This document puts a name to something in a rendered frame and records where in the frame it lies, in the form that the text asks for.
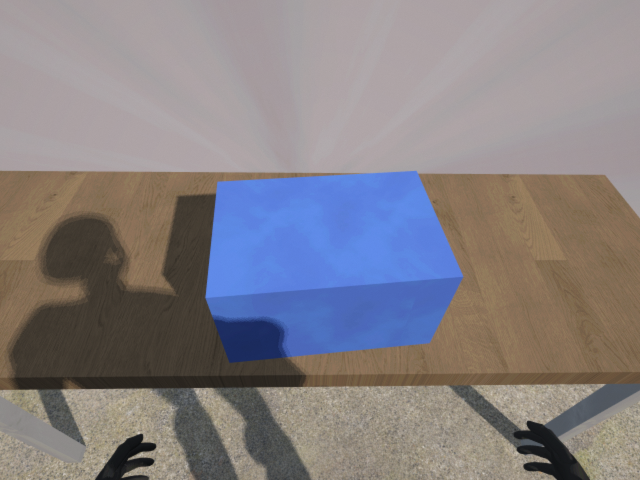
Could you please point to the left robot hand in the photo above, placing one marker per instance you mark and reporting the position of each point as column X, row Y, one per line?
column 118, row 465

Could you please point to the right robot hand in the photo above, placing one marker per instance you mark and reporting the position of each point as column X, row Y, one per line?
column 564, row 465

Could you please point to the carton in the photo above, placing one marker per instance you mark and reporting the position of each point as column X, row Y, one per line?
column 323, row 264

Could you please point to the table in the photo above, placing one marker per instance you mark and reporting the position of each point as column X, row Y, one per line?
column 103, row 280

